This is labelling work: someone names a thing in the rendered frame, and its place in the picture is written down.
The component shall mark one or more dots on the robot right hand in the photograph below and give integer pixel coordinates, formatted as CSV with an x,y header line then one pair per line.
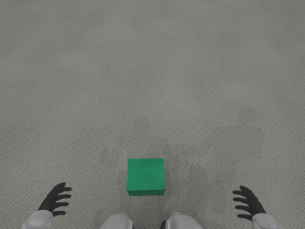
x,y
255,207

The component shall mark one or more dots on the robot right forearm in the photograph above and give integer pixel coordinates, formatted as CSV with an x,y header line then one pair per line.
x,y
264,221

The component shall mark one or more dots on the robot thigh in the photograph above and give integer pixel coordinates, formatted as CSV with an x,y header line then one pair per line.
x,y
181,222
118,221

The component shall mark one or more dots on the robot left forearm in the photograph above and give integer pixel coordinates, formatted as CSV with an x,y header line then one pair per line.
x,y
41,219

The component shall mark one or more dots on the left robot thigh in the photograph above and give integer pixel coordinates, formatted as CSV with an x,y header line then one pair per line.
x,y
118,221

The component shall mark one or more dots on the right robot thigh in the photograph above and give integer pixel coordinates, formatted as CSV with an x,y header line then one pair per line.
x,y
181,222

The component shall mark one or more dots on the carton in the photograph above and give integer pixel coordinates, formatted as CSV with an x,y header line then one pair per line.
x,y
146,177

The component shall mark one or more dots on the robot left hand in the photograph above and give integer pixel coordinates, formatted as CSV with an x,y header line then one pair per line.
x,y
49,203

